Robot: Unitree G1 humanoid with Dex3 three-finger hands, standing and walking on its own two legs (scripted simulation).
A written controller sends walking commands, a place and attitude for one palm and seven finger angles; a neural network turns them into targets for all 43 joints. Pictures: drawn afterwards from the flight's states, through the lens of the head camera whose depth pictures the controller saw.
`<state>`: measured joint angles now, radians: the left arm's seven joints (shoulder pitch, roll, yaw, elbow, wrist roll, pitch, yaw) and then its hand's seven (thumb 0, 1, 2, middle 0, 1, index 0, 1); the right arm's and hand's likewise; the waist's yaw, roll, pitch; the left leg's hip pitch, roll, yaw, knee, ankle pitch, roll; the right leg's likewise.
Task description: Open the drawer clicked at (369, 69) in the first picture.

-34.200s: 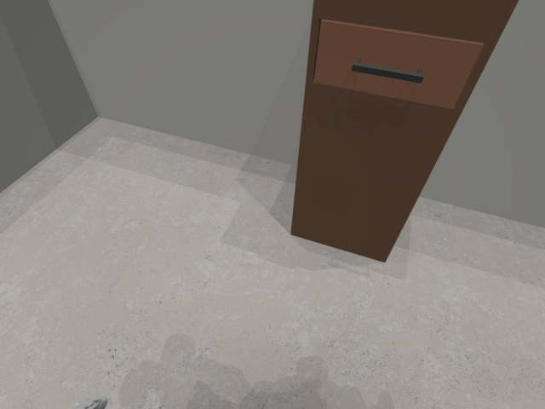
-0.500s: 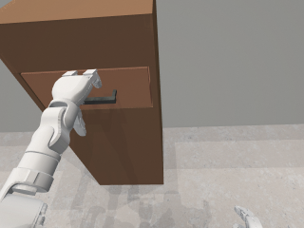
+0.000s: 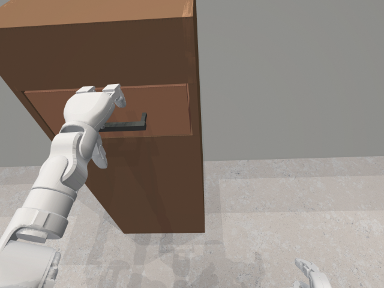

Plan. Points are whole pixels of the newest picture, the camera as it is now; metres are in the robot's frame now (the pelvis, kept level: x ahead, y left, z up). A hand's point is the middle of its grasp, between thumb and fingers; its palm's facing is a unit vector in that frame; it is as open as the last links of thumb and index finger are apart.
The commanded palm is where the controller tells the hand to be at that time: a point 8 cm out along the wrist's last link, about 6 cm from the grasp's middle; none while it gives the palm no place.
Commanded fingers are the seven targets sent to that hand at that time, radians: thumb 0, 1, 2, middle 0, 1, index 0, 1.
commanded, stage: re-aim the fingers above the handle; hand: left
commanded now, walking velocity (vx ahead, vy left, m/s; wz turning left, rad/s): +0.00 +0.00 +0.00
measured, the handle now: (112, 122) +0.48 +0.25 +0.08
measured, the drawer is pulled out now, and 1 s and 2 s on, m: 0.00 0.00 0.00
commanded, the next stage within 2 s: lower the fingers behind the handle in 1.16 s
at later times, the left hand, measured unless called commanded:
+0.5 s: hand (100, 124) +0.41 +0.23 +0.14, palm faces +0.03 -0.04 -1.00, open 13.8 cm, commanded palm +0.38 +0.24 +0.20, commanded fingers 0.00 -0.50 0.30 -0.30 -1.20 -0.30 -1.20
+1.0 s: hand (98, 127) +0.40 +0.23 +0.14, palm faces +0.03 -0.03 -1.00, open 13.8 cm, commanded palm +0.38 +0.24 +0.20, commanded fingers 0.00 -0.50 0.30 -0.30 -1.20 -0.30 -1.20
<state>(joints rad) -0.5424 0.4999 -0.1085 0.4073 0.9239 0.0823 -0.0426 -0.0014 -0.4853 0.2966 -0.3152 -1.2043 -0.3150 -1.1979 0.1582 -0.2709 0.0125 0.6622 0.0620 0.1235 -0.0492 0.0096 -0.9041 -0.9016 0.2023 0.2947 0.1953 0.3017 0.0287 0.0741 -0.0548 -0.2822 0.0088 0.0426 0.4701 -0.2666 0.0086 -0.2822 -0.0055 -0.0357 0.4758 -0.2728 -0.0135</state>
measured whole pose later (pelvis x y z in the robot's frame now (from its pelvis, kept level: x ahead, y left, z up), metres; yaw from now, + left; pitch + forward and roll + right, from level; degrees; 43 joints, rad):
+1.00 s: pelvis +0.00 +0.00 +0.00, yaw +1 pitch +5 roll +0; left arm -0.55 0.52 -0.11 0.42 0.92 0.08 -0.05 0.00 -0.49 0.30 -0.32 -1.20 -0.32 -1.20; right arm 0.16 -0.28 0.00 0.66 0.06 0.12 -0.05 0.01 -0.90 -0.90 0.20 0.29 0.20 0.30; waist 0.03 0.07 -0.06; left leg -0.30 0.01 0.03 0.49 -0.27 0.01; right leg -0.29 0.00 -0.05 0.48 -0.28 -0.02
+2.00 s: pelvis +0.00 +0.00 -0.01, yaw +0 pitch +7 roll +0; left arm -0.52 0.49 -0.08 0.53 0.97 0.02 0.05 0.00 -0.48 0.30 -0.30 -1.21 -0.31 -1.20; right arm 0.21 -0.27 -0.02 0.66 0.05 0.12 -0.05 0.01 -0.90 -0.90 0.20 0.29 0.20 0.30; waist 0.02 0.06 -0.08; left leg -0.37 0.02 0.04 0.55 -0.30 0.01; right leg -0.37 0.00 -0.03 0.55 -0.30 -0.02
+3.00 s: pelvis +0.01 +0.01 -0.01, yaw -2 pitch +10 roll +0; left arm -0.40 0.46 -0.06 0.48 0.99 0.08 0.13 0.00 -0.48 0.30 -0.23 -1.14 -0.29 -1.17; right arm 0.23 -0.26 -0.04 0.64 0.04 0.10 -0.03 0.01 -0.90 -0.90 0.20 0.29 0.20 0.30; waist -0.01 0.06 -0.11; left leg -0.43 0.02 0.06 0.60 -0.34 0.01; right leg -0.43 0.01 -0.01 0.58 -0.32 -0.01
